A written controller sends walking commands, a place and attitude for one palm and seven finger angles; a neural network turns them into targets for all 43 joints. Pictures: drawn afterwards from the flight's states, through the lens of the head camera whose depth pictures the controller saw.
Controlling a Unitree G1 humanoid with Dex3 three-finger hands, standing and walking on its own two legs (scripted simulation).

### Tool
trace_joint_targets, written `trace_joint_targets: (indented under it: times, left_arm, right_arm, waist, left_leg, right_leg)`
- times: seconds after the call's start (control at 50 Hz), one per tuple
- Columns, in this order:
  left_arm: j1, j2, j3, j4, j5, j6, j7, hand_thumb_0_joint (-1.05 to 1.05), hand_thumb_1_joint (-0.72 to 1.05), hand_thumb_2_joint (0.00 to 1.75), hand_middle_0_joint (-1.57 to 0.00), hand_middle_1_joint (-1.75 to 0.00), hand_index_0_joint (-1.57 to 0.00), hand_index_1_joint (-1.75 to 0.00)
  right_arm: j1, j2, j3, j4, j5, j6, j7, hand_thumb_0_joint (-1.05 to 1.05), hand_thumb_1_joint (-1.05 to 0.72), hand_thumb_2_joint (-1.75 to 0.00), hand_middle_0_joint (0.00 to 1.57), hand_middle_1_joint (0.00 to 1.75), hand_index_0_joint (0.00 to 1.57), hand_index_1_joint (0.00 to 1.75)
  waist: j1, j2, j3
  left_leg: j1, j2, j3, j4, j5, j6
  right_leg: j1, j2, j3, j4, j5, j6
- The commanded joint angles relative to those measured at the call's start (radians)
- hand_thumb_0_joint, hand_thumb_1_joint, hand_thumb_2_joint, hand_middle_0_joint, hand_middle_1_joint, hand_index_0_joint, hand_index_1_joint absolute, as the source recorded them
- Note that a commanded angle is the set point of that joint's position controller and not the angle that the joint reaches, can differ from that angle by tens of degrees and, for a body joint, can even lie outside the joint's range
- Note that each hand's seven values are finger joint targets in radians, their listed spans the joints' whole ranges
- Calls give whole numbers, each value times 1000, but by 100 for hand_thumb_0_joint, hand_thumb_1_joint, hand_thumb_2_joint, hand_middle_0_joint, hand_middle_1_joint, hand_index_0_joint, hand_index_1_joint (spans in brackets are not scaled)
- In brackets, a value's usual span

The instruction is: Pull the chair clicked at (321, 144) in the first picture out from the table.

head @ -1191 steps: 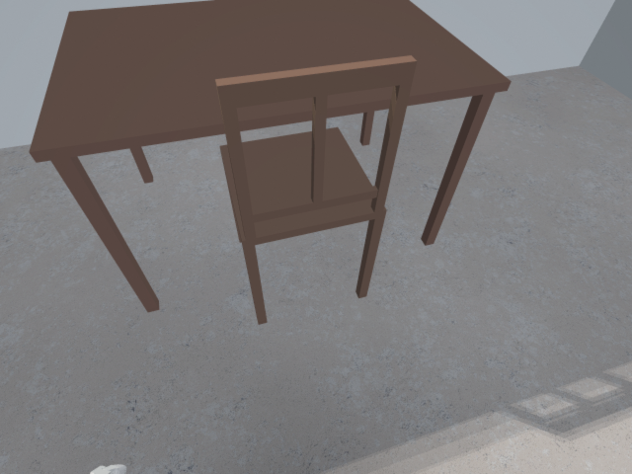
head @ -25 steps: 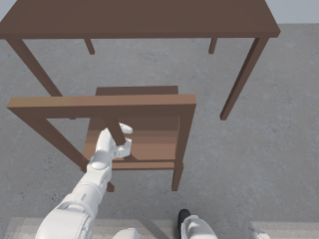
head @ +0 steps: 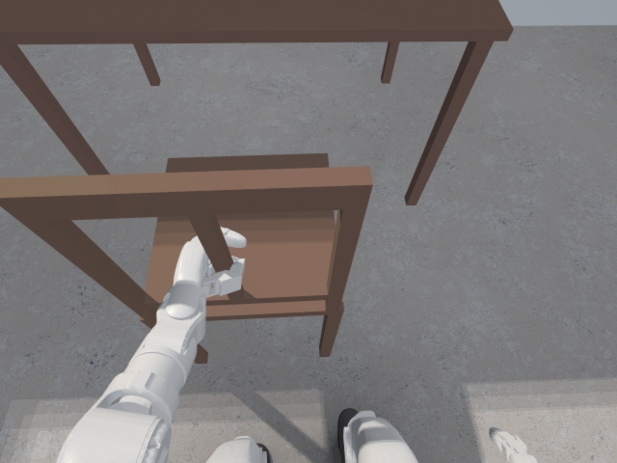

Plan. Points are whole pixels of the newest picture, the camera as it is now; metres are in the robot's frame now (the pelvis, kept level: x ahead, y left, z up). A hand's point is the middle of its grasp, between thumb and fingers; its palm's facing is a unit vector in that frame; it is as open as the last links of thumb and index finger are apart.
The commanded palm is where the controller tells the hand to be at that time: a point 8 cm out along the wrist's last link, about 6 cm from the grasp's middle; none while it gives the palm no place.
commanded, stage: step backward, pulling the chair out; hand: left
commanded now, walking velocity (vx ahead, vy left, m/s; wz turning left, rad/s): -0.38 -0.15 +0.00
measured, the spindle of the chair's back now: (221, 260) +0.39 +0.13 -0.06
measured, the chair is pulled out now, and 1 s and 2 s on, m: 0.41 0.60 0.62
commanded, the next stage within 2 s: stop walking, hand still on the chair in 0.60 s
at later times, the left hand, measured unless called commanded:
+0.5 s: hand (223, 339) +0.27 +0.11 -0.06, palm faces -0.04 -0.99 -0.15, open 5.7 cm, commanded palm +0.27 +0.17 -0.06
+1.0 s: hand (218, 416) +0.18 +0.11 -0.06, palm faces -0.03 -0.99 -0.15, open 5.7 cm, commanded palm +0.16 +0.16 -0.04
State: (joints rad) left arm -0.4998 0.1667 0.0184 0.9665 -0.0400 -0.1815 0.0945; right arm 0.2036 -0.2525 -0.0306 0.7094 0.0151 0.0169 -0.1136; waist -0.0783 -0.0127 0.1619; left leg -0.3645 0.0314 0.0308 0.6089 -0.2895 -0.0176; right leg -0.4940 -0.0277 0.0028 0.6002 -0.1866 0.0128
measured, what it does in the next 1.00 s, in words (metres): walks backwards: left foot, then right foot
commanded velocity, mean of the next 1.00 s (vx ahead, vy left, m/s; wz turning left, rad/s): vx -0.17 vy -0.03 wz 0.02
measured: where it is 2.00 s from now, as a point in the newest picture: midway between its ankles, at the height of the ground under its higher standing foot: outside the picture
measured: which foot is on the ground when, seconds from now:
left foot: down 0.00-0.16, up 0.18-0.30, down 0.32-1.00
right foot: down 0.00-0.36, up 0.38-0.50, down 0.52-1.00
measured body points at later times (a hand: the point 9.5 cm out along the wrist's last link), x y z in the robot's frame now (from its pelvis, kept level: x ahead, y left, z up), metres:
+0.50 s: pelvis -0.08 +0.00 +0.00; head -0.01 +0.01 +0.45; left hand +0.27 +0.17 -0.05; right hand +0.00 -0.26 -0.12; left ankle -0.06 +0.13 -0.73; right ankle -0.06 -0.14 -0.72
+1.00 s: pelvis -0.13 -0.01 +0.00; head -0.10 -0.01 +0.45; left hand +0.18 +0.16 -0.05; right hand -0.06 -0.26 -0.12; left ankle -0.06 +0.13 -0.73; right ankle -0.07 -0.14 -0.72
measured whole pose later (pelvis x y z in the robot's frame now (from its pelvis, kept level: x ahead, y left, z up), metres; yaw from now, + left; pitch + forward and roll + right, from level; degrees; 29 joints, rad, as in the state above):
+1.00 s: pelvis -0.13 -0.01 +0.00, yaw -2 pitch -3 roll -1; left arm -0.27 0.15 -0.02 0.84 -0.05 -0.12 0.08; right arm 0.28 -0.22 0.01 0.71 0.03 -0.01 -0.11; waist -0.04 0.01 0.14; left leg -0.33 0.06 0.00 0.59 -0.22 -0.01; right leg -0.33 -0.01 -0.01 0.59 -0.29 0.01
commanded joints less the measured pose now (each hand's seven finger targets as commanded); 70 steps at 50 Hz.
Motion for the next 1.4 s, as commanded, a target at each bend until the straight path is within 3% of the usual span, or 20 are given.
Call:
trace_joint_targets:
  times: [0.0, 0.06, 0.08, 0.14, 0.18, 0.28, 0.32, 0.36, 0.4, 0.44, 0.52, 0.56, 0.64, 0.68, 0.74, 0.78, 0.84, 0.94, 1.04, 1.38]
  left_arm:
    - [-290, 90, -15, -260, 29, -95, -6, 0, 90, 90, -50, -145, -50, -145]
    - [-327, 121, -10, -220, 50, -122, -3, 0, 90, 90, -50, -145, -50, -145]
    - [-326, 164, 24, -192, 46, -126, 3, 0, 90, 90, -50, -145, -50, -145]
    - [-298, 207, 41, -131, 41, -135, 10, 0, 90, 90, -50, -145, -50, -145]
    - [-248, 211, 49, -69, 40, -106, 13, 0, 90, 90, -50, -145, -50, -145]
    - [-227, 171, 38, -82, 27, -80, 6, 0, 90, 90, -50, -145, -50, -145]
    - [-246, 129, 3, -130, 23, -85, 0, 0, 90, 90, -50, -145, -50, -145]
    - [-300, 108, -14, -203, 20, -89, -8, 0, 90, 90, -50, -145, -50, -145]
    - [-298, 87, -14, -175, 13, -77, -10, 0, 90, 90, -50, -145, -50, -145]
    - [-316, 66, -28, -143, 18, -85, -13, 0, 90, 90, -50, -145, -50, -145]
    - [-337, 124, -13, -122, 45, -106, -14, 0, 90, 90, -50, -145, -50, -145]
    - [-271, 200, 44, -70, 27, -95, -8, 0, 90, 90, -50, -145, -50, -145]
    - [-243, 237, 68, -46, 13, -89, -1, 0, 90, 90, -50, -145, -50, -145]
    - [-225, 244, 72, -36, 10, -77, 3, 0, 90, 90, -50, -145, -50, -145]
    - [-210, 209, 65, -252, 11, -66, 12, 0, 90, 90, -50, -145, -50, -145]
    - [-186, 180, 47, -287, 12, -52, 13, 0, 90, 90, -50, -145, -50, -145]
    - [-161, 131, 18, -365, 3, -34, 8, 0, 90, 90, -50, -145, -50, -145]
    - [-95, 98, -22, -381, 12, -18, -12, 0, 90, 90, -50, -145, -50, -145]
    - [-20, 112, -19, -396, 26, -21, -9, 0, 90, 90, -50, -145, -50, -145]
    - [360, 95, -24, -588, 29, 4, 2, 0, 90, 90, -50, -145, -50, -145]
  right_arm:
    - [40, -120, -39, -83, -14, -30, 6, 0, -90, -90, 20, 30, 20, 30]
    - [87, -132, -48, -46, -14, -38, 17, 0, -90, -90, 20, 30, 20, 30]
    - [89, -131, -57, -42, -7, -33, 12, 0, -90, -90, 20, 30, 20, 30]
    - [57, -110, -56, -36, 9, -39, -5, 0, -90, -90, 20, 30, 20, 30]
    - [39, -115, -43, -22, 8, -46, -7, 0, -90, -90, 20, 30, 20, 30]
    - [56, -124, -19, -15, 7, -49, -17, 0, -90, -90, 20, 30, 20, 30]
    - [48, -158, -37, -46, 2, -41, -23, 0, -90, -90, 20, 30, 20, 30]
    - [0, -133, -28, -89, -12, -26, -13, 0, -90, -90, 20, 30, 20, 30]
    - [26, -115, -29, -77, -11, -22, 0, 0, -90, -90, 20, 30, 20, 30]
    - [68, -133, -40, -53, -6, -34, 17, 0, -90, -90, 20, 30, 20, 30]
    - [86, -140, -38, -28, -7, -42, 21, 0, -90, -90, 20, 30, 20, 30]
    - [79, -148, -50, -24, 9, -33, 6, 0, -90, -90, 20, 30, 20, 30]
    - [32, -113, -32, -46, 21, -38, -5, 0, -90, -90, 20, 30, 20, 30]
    - [31, -120, -26, -41, 21, -40, -6, 0, -90, -90, 20, 30, 20, 30]
    - [-13, -101, -1, -105, 11, -43, -12, 0, -90, -90, 20, 30, 20, 30]
    - [-15, -111, 1, -117, 11, -46, -17, 0, -90, -90, 20, 30, 20, 30]
    - [-22, -103, 3, -144, 17, -54, -14, 0, -90, -90, 20, 30, 20, 30]
    - [-2, -96, 6, -126, 16, -70, -2, 0, -90, -90, 20, 30, 20, 30]
    - [4, -81, 4, -97, 1, -94, 3, 0, -90, -90, 20, 30, 20, 30]
    - [-72, -82, 4, -145, 1, -99, 5, 0, -90, -90, 20, 30, 20, 30]
  waist:
    - [42, 172, -432]
    - [13, 140, -471]
    - [8, 85, -521]
    - [25, -97, -513]
    - [53, -96, -483]
    - [41, -121, -488]
    - [45, 29, -449]
    - [61, 295, -419]
    - [62, 231, -393]
    - [48, 133, -402]
    - [28, 196, -456]
    - [32, 69, -517]
    - [50, -69, -450]
    - [60, -80, -411]
    - [50, -46, -417]
    - [58, 78, -372]
    - [67, 169, -366]
    - [65, 183, -305]
    - [52, -65, -256]
    - [68, 40, -342]
  left_leg:
    - [160, 283, -195, -93, 649, 120]
    - [246, 237, -131, -14, 727, 58]
    - [221, 207, -95, -2, 622, 30]
    - [82, 36, -17, 161, -107, -29]
    - [13, 11, -86, 255, -239, -25]
    - [105, 34, -61, -88, -55, -13]
    - [121, 159, -152, -204, 233, 53]
    - [2, 293, -253, -276, 254, 132]
    - [82, 331, -267, -183, 517, 171]
    - [258, 293, -230, -57, 723, 127]
    - [262, 218, -133, -34, 638, 46]
    - [205, 187, -100, -15, 502, 19]
    - [96, 60, -35, 53, -60, -7]
    - [95, 38, -51, 80, -131, -4]
    - [158, 52, -90, -55, -92, 32]
    - [103, 101, -160, -189, -217, 66]
    - [-40, 175, -236, -318, -338, 117]
    - [-45, 146, -176, -292, -354, 115]
    - [146, 32, -62, -100, -152, 36]
    - [273, 90, -75, -185, 345, 31]
  right_leg:
    - [257, -19, 11, 57, 9, -21]
    - [298, -50, 38, -61, 369, -25]
    - [349, -73, 63, -63, 476, -29]
    - [331, -266, 240, -214, 460, -96]
    - [316, -322, 259, -243, 374, -145]
    - [352, -222, 122, -167, 345, -70]
    - [295, -82, 50, -95, 180, 4]
    - [297, -18, -4, 142, -109, 7]
    - [240, -12, 16, 180, -204, -9]
    - [212, -16, 13, -31, -65, -19]
    - [279, -53, 28, -112, 311, -24]
    - [363, -86, 70, -87, 446, -31]
    - [238, -215, 199, -229, 51, -63]
    - [185, -242, 207, -276, -114, -87]
    - [185, -158, 119, -243, -289, -45]
    - [201, -64, 65, -176, -383, -16]
    - [370, 5, 16, 43, -239, -6]
    - [398, 9, 0, -32, -195, -7]
    - [178, -94, 169, -307, -360, -45]
    - [350, -69, 61, -183, 240, -33]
